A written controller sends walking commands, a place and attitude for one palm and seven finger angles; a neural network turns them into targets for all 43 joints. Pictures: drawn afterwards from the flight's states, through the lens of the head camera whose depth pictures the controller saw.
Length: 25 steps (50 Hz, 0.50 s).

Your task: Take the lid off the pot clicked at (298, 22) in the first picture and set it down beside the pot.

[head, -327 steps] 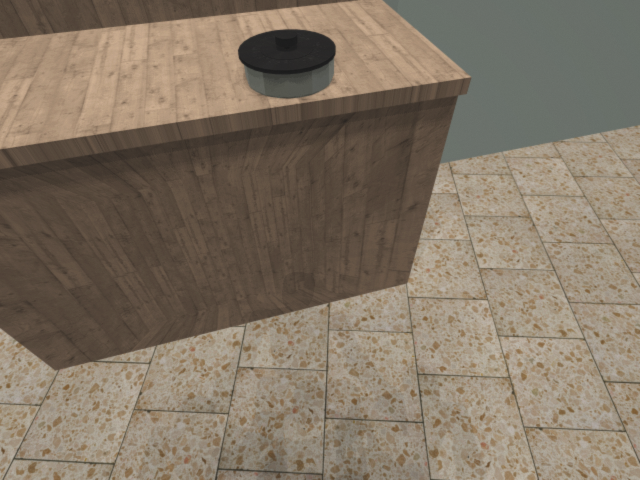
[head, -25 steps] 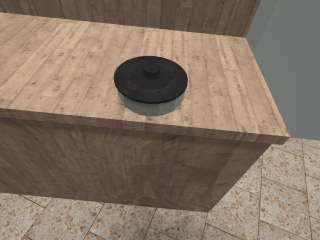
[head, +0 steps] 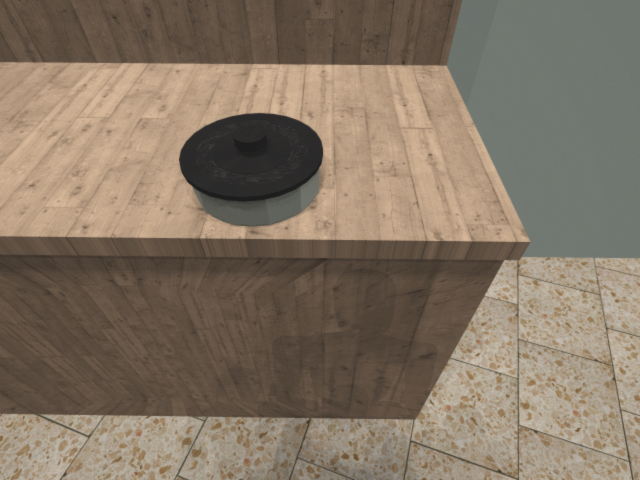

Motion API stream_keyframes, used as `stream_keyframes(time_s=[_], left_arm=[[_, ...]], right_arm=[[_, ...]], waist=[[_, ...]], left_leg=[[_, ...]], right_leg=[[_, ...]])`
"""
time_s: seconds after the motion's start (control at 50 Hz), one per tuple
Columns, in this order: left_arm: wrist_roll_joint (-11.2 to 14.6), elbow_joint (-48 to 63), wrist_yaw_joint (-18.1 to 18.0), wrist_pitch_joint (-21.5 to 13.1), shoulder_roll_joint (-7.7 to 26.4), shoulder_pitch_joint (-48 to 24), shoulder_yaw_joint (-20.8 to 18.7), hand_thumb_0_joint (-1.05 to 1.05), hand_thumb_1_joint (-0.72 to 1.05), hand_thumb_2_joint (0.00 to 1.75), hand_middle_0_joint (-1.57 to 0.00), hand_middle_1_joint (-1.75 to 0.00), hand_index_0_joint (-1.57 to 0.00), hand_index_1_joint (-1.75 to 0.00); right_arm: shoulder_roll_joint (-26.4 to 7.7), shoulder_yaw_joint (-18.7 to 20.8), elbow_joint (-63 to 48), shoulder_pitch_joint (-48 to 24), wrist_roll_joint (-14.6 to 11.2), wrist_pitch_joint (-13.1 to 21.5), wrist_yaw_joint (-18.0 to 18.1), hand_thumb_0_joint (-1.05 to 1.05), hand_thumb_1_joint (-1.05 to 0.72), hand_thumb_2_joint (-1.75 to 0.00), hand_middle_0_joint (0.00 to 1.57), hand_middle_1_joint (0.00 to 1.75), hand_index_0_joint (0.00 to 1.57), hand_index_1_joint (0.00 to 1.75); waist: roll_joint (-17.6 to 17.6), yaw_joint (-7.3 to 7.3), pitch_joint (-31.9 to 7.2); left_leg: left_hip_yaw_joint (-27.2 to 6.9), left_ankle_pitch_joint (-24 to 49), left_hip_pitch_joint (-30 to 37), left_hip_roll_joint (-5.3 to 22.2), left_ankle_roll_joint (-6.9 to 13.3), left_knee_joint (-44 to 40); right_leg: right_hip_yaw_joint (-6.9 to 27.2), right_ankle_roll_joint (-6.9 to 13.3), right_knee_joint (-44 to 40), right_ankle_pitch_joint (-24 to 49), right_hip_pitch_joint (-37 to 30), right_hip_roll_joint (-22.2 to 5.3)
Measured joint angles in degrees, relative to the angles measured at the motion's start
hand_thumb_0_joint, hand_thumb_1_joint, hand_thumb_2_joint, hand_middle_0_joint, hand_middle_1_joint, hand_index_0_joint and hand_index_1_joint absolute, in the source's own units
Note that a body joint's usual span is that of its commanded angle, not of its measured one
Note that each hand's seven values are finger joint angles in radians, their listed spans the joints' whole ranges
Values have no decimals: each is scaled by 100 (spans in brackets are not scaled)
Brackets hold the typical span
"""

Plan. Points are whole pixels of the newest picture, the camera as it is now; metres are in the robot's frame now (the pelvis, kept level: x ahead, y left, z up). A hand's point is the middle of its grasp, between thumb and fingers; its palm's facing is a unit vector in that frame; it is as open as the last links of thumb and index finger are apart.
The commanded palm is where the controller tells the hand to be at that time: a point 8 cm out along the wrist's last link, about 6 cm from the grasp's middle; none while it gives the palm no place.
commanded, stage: come to a stop and stand still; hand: left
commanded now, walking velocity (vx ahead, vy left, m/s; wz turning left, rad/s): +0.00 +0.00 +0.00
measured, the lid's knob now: (250, 138) +0.53 +0.12 +0.17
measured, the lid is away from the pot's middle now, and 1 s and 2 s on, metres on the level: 0.00 0.00 0.00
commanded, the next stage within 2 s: look again from close up in 0.24 s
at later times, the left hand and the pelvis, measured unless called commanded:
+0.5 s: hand out of the picture +0.00 +0.19 -0.17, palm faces +0.04 -0.98 -0.21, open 7.4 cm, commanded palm none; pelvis -0.01 +0.00 +0.01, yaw +1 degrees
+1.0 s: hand out of the picture -0.02 +0.20 -0.17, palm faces +0.05 -0.98 -0.18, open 7.4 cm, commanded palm none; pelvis -0.02 +0.02 +0.01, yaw +1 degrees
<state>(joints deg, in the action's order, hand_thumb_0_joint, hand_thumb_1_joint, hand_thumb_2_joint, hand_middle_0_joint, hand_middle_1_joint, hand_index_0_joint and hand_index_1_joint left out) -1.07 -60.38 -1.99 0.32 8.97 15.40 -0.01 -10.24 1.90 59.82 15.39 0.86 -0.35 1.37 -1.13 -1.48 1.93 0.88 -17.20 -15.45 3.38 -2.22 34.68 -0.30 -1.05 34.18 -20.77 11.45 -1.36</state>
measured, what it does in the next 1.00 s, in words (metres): stands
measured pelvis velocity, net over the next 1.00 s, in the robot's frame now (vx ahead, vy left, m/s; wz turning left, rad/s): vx -0.02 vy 0.02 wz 0.02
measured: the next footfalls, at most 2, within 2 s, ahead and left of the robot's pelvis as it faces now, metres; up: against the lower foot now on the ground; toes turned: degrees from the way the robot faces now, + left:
right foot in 1.76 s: +0.10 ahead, -0.10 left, +0.00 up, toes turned -4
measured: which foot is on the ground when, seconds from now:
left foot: down 0.00-1.00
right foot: down 0.00-1.00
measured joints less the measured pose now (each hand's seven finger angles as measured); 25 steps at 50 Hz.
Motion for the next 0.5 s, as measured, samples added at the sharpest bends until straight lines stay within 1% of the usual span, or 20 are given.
stream_keyframes(time_s=[0.16,0.34,0.5], left_arm=[[26,113,23,-3,67,-15,-1,1,92,90,-20,-30,-20,-30],[38,133,15,-14,134,35,-53,1,91,90,-20,-30,-20,-30],[33,37,19,1,117,121,-60,1,91,90,-20,-30,-20,-29]], right_arm=[[86,-38,25,37,24,-26,-43,0,-92,-90,20,30,20,30],[161,-92,158,96,7,33,-52,0,-92,-90,20,30,20,30],[177,-90,248,13,-4,24,-36,1,-92,-90,20,30,20,30]], waist=[[10,24,-80],[101,90,18],[154,137,97]], left_leg=[[-45,159,55,-25,-31,-168],[-44,307,85,-71,4,-367],[-37,372,100,-105,50,-437]], right_leg=[[-48,38,-47,71,-21,-18],[-55,-2,-233,211,-52,-59],[-52,-48,-357,307,-94,-91]])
